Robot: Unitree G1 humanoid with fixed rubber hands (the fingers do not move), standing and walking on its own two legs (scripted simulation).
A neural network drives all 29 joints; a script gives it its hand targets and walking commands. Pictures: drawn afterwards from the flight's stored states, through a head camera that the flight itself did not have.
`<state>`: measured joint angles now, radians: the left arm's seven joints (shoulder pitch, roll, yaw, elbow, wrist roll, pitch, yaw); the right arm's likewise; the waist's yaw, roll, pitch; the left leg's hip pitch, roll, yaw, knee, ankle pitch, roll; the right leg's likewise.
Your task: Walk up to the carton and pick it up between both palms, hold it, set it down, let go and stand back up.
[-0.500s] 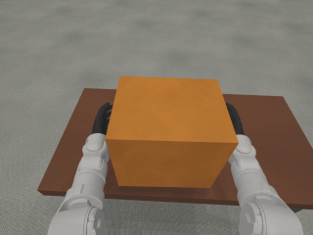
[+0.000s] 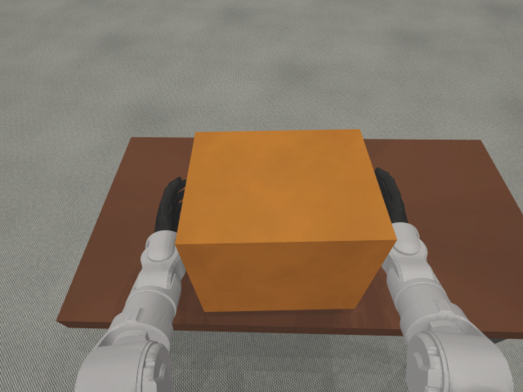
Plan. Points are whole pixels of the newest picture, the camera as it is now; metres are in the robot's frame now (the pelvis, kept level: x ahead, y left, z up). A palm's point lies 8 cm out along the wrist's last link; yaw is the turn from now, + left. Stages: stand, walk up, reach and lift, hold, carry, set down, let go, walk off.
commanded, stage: set down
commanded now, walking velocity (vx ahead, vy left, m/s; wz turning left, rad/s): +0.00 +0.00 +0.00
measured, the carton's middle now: (278, 224) +0.40 +0.00 +0.01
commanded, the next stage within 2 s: none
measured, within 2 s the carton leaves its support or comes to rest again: rests again in 0.62 s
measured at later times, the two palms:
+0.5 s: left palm (170, 239) +0.37 +0.19 +0.01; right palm (387, 231) +0.38 -0.18 +0.01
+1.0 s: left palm (173, 236) +0.38 +0.18 +0.00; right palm (386, 226) +0.40 -0.18 +0.01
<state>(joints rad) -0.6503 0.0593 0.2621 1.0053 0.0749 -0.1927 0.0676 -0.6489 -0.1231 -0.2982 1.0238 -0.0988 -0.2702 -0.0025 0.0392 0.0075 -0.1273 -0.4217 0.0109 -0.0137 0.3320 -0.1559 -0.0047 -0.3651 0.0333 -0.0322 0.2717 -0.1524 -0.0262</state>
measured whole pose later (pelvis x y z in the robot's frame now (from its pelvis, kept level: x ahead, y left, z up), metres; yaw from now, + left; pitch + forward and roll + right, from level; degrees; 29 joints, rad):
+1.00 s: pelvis -0.02 +0.01 -0.01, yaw -3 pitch +23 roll -1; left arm -0.78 0.11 0.23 1.33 -0.04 -0.44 0.10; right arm -0.80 -0.19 -0.19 1.28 0.01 -0.37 0.00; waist 0.07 0.03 -0.23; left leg -0.69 0.03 0.04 0.48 -0.18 0.00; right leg -0.65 0.04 0.00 0.43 -0.17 -0.02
